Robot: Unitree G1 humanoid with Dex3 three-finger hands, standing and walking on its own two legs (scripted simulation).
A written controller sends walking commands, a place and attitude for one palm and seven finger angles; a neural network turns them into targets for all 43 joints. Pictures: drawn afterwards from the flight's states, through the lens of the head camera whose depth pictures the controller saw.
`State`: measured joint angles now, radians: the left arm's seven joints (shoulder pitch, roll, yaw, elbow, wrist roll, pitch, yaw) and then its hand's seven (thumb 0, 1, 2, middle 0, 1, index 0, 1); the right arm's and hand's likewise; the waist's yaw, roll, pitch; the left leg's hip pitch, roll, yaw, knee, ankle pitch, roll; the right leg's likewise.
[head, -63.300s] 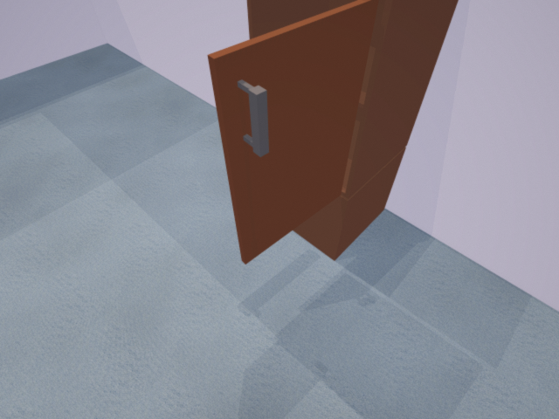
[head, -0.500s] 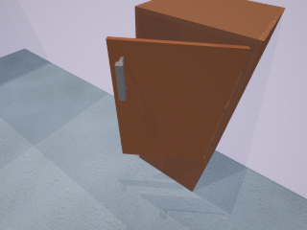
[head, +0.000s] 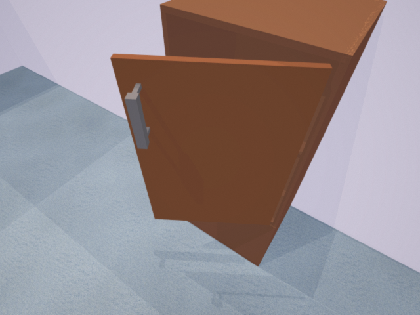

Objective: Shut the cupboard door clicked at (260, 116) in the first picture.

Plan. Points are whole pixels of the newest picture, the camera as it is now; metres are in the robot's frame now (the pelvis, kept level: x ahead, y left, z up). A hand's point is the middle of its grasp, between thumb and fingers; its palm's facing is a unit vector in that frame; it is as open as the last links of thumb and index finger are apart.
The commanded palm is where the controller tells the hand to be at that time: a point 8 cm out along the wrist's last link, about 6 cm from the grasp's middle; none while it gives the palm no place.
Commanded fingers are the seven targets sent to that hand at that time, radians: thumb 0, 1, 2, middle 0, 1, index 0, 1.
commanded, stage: come to a stop and stand still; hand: left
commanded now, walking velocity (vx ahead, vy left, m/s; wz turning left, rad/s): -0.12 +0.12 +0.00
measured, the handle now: (140, 116) +0.46 +0.18 +0.14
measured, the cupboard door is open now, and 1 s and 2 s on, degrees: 31 31 31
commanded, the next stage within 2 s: look again from close up in 1.28 s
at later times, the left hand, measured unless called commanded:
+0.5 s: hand out of the picture +0.02 +0.19 -0.17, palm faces +0.01 -0.98 -0.20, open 7.3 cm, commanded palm none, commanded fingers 0.00 0.90 0.90 -0.20 -0.30 -0.20 -0.30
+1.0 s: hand out of the picture -0.07 +0.20 -0.17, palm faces +0.01 -0.99 -0.15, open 7.3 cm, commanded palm none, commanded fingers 0.00 0.90 0.90 -0.20 -0.30 -0.20 -0.30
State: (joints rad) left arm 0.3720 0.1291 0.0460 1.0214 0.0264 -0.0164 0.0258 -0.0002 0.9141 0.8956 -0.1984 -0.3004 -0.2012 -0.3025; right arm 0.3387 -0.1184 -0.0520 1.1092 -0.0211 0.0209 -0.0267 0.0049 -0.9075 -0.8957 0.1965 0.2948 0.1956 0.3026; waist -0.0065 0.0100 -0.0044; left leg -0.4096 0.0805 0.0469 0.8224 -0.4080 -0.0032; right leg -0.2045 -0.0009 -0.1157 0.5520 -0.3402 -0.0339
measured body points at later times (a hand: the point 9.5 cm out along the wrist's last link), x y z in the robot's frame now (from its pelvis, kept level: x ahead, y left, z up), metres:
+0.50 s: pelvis +0.00 +0.02 +0.00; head +0.01 +0.02 +0.45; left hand +0.02 +0.24 -0.15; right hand +0.07 -0.21 -0.14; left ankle +0.06 +0.11 -0.73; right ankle -0.03 -0.10 -0.73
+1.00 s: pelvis -0.01 +0.04 +0.01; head -0.01 +0.06 +0.46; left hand -0.07 +0.25 -0.15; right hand -0.04 -0.16 -0.15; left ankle +0.06 +0.11 -0.73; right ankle -0.03 -0.10 -0.73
